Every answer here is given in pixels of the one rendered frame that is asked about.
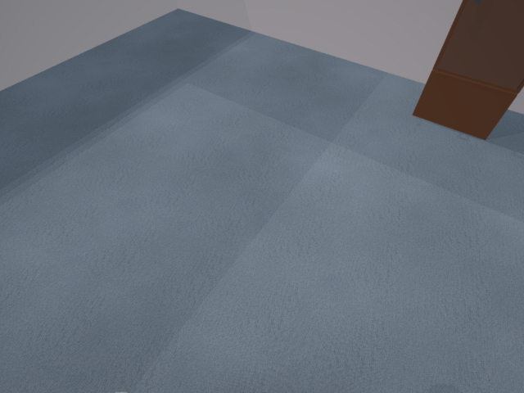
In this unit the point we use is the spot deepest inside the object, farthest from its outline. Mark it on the cupboard door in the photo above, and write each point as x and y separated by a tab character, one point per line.
488	43

